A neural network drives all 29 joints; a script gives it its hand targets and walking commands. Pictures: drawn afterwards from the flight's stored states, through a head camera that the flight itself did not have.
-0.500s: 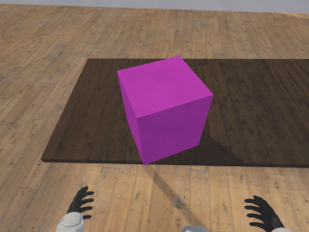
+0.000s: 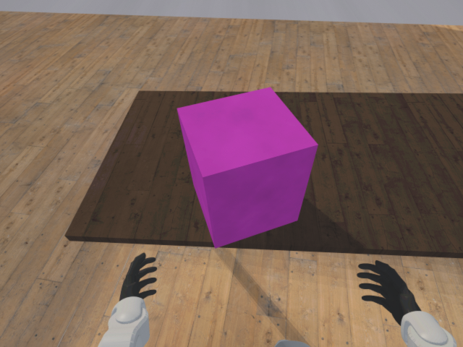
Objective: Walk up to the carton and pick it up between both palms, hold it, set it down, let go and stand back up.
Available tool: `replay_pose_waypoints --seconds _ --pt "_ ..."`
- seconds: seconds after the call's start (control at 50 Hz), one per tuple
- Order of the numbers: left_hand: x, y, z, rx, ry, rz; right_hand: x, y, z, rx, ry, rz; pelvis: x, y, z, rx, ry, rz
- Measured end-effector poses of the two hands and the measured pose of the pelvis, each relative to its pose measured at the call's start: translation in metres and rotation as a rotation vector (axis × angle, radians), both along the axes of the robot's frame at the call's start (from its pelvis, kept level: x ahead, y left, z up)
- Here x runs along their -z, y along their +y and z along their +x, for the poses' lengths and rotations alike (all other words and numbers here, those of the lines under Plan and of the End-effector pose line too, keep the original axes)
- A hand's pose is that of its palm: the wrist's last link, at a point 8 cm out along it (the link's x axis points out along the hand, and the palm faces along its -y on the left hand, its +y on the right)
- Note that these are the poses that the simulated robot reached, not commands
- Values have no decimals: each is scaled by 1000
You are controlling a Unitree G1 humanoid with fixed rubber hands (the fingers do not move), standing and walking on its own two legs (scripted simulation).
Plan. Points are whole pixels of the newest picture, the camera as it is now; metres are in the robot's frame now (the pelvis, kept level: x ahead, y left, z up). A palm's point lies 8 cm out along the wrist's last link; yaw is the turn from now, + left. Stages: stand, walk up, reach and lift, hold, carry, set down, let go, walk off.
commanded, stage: reach and lift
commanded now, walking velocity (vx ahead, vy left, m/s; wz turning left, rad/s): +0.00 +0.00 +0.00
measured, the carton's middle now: (242, 169) +0.47 +0.00 +0.01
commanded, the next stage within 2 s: none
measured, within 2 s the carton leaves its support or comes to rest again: neither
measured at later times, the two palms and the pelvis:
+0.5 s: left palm (144, 273) +0.25 +0.19 -0.02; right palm (378, 269) +0.26 -0.24 -0.03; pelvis +0.08 +0.02 +0.02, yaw +0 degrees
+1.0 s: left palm (155, 247) +0.29 +0.16 +0.01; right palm (383, 239) +0.30 -0.25 -0.01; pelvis +0.08 +0.02 +0.02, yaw -1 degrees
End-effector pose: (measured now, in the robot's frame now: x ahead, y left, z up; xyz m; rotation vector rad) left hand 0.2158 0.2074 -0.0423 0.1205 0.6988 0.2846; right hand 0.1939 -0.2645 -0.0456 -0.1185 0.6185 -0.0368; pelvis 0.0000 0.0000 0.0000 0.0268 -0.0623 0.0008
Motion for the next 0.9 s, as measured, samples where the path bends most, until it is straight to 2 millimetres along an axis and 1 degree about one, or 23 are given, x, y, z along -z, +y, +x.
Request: replay_pose_waypoints --seconds 0.1,0.18,0.3,0.36,0.5,0.58,0.66,0.76,0.84,0.9 --pt "-8 -11 13 13 -71 -20 -8 7 17 -14 -41 16 -5 1 13 -8 17 -3" --pt "-13 -17 24 20 -112 -29 -7 14 28 -15 -48 37 -9 5 26 -11 38 -9" --pt "-19 -20 34 34 -160 -24 -8 28 44 -44 -83 62 -14 12 47 2 53 -20" --pt "-21 -19 37 27 -188 -26 -9 32 51 -64 -92 67 -16 16 59 7 63 -27" --pt "-23 -20 36 -19 -255 -39 -11 23 63 -53 -123 44 -16 22 83 1 72 -50" --pt "-28 -22 40 -41 -307 -59 -19 17 75 -37 -183 30 -15 24 93 -4 80 -61" --pt "-33 -28 47 -36 -343 -75 -27 14 87 -31 -233 29 -15 25 99 -7 85 -67" --pt "-44 -35 56 -34 -394 -79 -31 10 94 -36 -259 22 -15 25 102 -7 91 -70" --pt "-46 -39 62 -14 -385 -70 -30 6 97 -32 -250 27 -16 23 99 -1 94 -67" --pt "-48 -41 66 -1 -379 -72 -33 6 102 -39 -268 34 -16 21 94 4 103 -60"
